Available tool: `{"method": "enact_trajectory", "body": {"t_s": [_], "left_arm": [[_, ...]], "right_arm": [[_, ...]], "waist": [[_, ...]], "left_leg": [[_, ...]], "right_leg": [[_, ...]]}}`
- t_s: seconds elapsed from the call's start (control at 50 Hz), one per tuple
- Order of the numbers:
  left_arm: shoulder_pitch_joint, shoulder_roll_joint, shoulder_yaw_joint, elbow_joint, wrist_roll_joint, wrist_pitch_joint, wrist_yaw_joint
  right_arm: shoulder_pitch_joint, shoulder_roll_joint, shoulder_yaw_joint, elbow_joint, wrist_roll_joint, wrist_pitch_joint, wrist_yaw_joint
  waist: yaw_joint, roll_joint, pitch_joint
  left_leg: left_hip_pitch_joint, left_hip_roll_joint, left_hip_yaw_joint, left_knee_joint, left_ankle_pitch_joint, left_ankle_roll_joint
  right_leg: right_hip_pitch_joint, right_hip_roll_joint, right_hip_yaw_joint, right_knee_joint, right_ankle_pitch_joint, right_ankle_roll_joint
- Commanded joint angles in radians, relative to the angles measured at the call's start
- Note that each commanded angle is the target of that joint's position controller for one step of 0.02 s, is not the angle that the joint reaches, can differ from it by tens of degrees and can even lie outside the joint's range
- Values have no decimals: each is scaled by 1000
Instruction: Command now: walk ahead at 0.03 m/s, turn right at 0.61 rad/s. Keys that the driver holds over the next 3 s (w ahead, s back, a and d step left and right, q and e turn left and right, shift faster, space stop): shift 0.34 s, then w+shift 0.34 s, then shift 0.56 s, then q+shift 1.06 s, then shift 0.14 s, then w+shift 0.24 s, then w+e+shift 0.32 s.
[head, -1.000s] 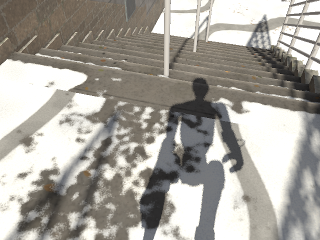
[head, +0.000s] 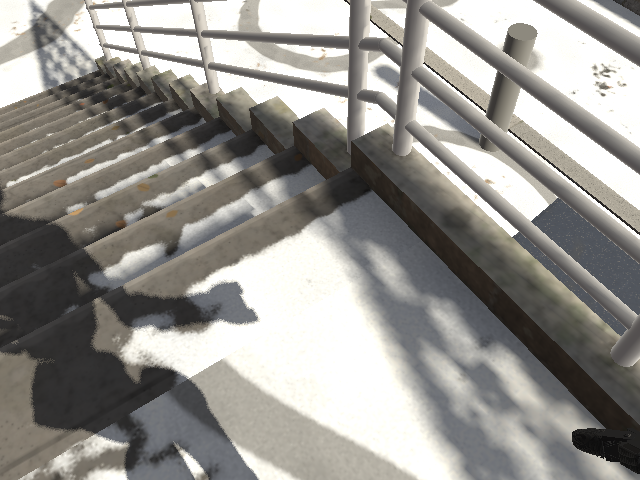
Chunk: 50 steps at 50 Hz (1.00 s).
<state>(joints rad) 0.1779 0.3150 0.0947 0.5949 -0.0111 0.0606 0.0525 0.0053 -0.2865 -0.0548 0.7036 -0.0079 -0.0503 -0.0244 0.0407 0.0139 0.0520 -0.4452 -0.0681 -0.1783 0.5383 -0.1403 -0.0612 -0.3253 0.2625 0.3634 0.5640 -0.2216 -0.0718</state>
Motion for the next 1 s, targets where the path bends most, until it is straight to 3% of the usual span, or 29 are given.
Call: {"method": "enact_trajectory", "body": {"t_s": [0.02,0.04,0.06,0.08,0.12,0.2,0.26,0.34,0.36,0.38,0.4,0.42,0.44,0.46,0.48,0.52,0.56,0.58,0.64,0.72,0.74,0.76,0.78,0.8,0.82,0.84,0.86,0.92,1.0], "left_arm": [[41,26,-7,-74,11,-13,-13],[88,55,-2,-83,-7,-22,-16],[132,163,24,-64,10,-35,-23],[89,218,38,-36,13,-32,-21],[50,162,20,-25,22,-7,-8],[20,57,-32,-51,0,-8,-16],[4,36,-51,-47,8,-17,-17],[39,70,-40,-8,5,-21,-25],[89,46,-47,16,7,-21,-30],[91,49,-46,20,11,-22,-34],[135,75,-41,19,18,-25,-33],[233,158,-19,43,39,-33,-30],[290,237,9,68,42,-51,-41],[238,222,2,63,50,-81,-36],[183,169,-10,53,34,-108,-28],[177,95,-31,56,-5,-130,-31],[210,87,-30,66,-5,-141,-33],[212,135,-15,88,44,-134,-54],[202,115,-13,85,32,-129,-71],[244,137,-2,119,32,-130,-60],[247,138,-8,137,-46,-128,-44],[237,119,-20,144,-32,-127,-36],[235,44,-44,106,0,-144,-28],[297,-5,-59,92,-9,-172,-21],[259,80,-35,117,-29,-180,-24],[186,105,-28,121,-34,-179,-30],[154,89,-28,135,-19,-170,-28],[169,32,-28,172,0,-131,-27],[64,-5,-35,137,19,-128,-33]], "right_arm": [[21,-131,-42,-71,-14,-15,9],[41,-171,-49,-83,-54,-2,6],[46,-157,-51,-94,-39,-2,5],[9,-104,-36,-119,-27,-1,2],[21,-80,-17,-114,-3,16,-3],[61,-92,-10,-86,-7,46,-8],[61,-114,-17,-81,-2,59,-4],[87,-137,-23,-76,7,62,5],[104,-109,-13,-70,8,61,9],[161,-127,-19,-53,17,57,14],[143,-137,-20,-57,14,45,22],[50,-93,-7,-101,13,26,31],[-65,-72,-5,-151,33,-1,37],[-94,-119,-26,-168,53,-21,35],[-29,-108,-28,-145,65,-28,38],[47,-100,-29,-111,38,-46,47],[17,-72,-23,-117,29,-50,59],[45,-71,-18,-96,-63,11,92],[10,-60,-12,-115,-14,49,114],[78,-75,-18,-93,-31,29,85],[136,-102,-31,-80,62,-20,56],[298,-147,-49,-35,67,-40,36],[449,-253,-71,-15,30,-44,20],[512,-305,-83,1,15,-44,33],[449,-213,-57,-5,17,-48,37],[384,-159,-41,-13,16,-44,36],[323,-134,-32,-21,10,-45,39],[251,-97,-17,-6,7,-54,41],[229,-111,-13,25,5,-50,23]], "waist": [[-2,49,-243],[15,295,-226],[25,271,-258],[-4,160,-213],[-21,46,-166],[-35,125,-155],[-52,184,-166],[-61,204,-157],[-39,173,-191],[-48,164,-176],[-17,143,-161],[47,-9,-121],[103,-240,-36],[82,-219,78],[32,-203,83],[9,-194,34],[20,-171,8],[3,-202,-25],[9,-242,29],[-17,-152,63],[-67,-93,58],[-140,-51,-58],[-180,159,-210],[-145,389,-307],[-131,220,-218],[-113,119,-129],[-89,48,-94],[-21,97,-54],[-12,63,-64]], "left_leg": [[383,221,-116,-152,341,126],[418,427,-368,-186,610,331],[372,511,-506,-199,550,420],[330,447,-381,-165,497,393],[300,337,-229,-140,398,307],[316,222,-94,-181,283,269],[313,218,-83,-194,206,278],[300,257,-136,-173,131,279],[249,235,-115,-187,-124,246],[156,197,-98,-208,-397,202],[3,177,-83,-179,-554,155],[-201,97,53,-19,-550,87],[-346,3,220,253,-404,48],[-425,79,123,396,-333,61],[-476,110,102,456,-249,72],[-476,140,110,455,-131,77],[-386,124,159,401,-25,62],[-264,99,225,384,-52,43],[-58,96,243,184,-27,36],[132,71,269,-12,-106,97],[202,65,233,-67,-25,118],[379,82,203,-105,-5,142],[674,299,-78,-116,30,208],[800,453,-487,-262,-71,333],[715,457,-472,-282,-105,339],[604,426,-318,-272,-24,313],[511,380,-209,-286,92,287],[337,293,9,-334,470,260],[283,250,151,-343,647,250]], "right_leg": [[-43,-144,88,207,-182,-1],[-197,-9,-61,409,-505,66],[-232,-81,-95,638,-470,126],[-236,-106,-108,725,-399,149],[-256,-125,-144,791,-300,167],[-217,-155,-252,586,-247,185],[-87,-225,-310,297,-260,186],[42,-244,-324,-3,-122,151],[156,-240,-342,-145,-53,123],[231,-208,-380,-148,-85,93],[323,-258,-337,-106,-195,46],[362,-404,-140,-191,-476,-51],[305,-583,195,-419,-719,-168],[245,-632,304,-481,-703,-211],[289,-611,253,-457,-599,-192],[354,-549,120,-430,-420,-144],[312,-501,9,-437,-305,-121],[226,-418,-85,-457,-283,-99],[78,-410,-148,-486,-252,-85],[110,-483,-142,-405,-126,-89],[101,-497,-137,-298,102,-89],[96,-438,-215,-79,282,-55],[-144,-334,-315,303,150,17],[-384,-216,-297,562,-315,63],[-460,-286,-246,691,-294,61],[-464,-334,-271,697,-213,45],[-421,-366,-290,669,-151,41],[-292,-385,-317,582,-62,59],[-255,-356,-336,322,130,83]]}}
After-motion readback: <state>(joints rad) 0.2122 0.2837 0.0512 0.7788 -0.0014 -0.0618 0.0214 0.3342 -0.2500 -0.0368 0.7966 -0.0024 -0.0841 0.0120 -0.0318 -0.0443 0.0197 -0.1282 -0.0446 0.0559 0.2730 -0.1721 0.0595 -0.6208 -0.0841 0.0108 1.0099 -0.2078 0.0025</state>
